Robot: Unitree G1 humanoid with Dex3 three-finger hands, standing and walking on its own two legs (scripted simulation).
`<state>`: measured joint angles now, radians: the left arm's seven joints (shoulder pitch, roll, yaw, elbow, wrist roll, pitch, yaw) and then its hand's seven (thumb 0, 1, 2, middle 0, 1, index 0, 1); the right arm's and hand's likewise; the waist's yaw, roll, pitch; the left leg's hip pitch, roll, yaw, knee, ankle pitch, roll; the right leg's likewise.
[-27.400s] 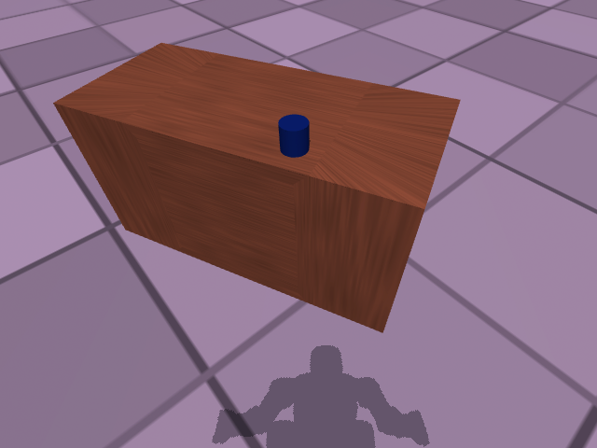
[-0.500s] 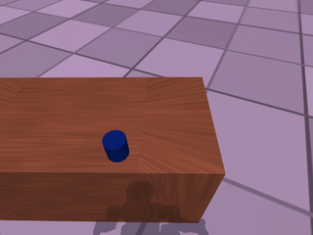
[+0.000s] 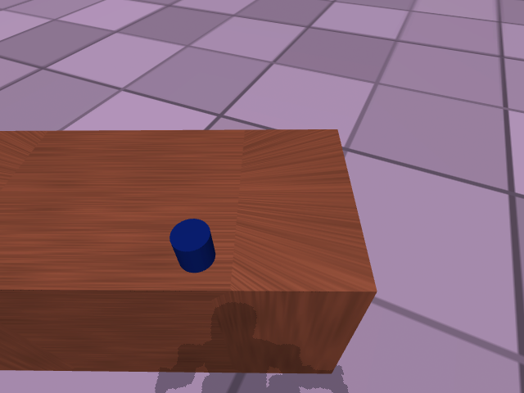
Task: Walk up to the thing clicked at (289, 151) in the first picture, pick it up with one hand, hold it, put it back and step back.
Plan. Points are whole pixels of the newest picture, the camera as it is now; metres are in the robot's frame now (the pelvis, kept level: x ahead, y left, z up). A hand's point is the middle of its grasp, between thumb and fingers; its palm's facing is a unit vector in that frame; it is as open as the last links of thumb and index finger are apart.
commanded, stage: stand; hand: left
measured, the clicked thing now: (193, 245) +0.43 +0.18 -0.09
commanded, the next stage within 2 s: step back in 0.84 s
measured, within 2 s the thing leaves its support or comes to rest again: neither
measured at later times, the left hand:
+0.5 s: hand out of the picture +0.06 +0.25 -0.16, palm faces -0.02 -0.94 -0.34, open 7.4 cm
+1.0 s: hand out of the picture +0.06 +0.26 -0.16, palm faces -0.01 -0.93 -0.37, open 7.4 cm
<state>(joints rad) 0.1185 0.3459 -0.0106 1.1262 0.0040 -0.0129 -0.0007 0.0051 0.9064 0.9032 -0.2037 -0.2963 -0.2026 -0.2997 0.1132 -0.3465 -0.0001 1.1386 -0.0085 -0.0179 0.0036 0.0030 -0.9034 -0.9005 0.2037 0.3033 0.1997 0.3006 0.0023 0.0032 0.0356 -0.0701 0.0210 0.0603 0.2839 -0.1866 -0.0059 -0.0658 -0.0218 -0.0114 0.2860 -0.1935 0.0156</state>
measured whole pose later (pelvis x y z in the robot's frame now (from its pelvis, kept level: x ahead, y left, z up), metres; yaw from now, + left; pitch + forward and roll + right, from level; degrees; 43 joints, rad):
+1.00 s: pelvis -0.03 -0.01 -0.01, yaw +0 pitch -1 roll +0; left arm 0.10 0.39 0.03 1.03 -0.01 0.02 0.01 0.00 0.91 0.90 -0.20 -0.30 -0.20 -0.30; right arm 0.07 -0.36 -0.03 1.06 0.01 0.02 0.01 0.00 -0.90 -0.90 0.20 0.30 0.20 0.30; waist 0.01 -0.02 0.12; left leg -0.19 0.03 0.06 0.44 -0.23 0.00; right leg -0.20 -0.02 -0.01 0.47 -0.25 0.00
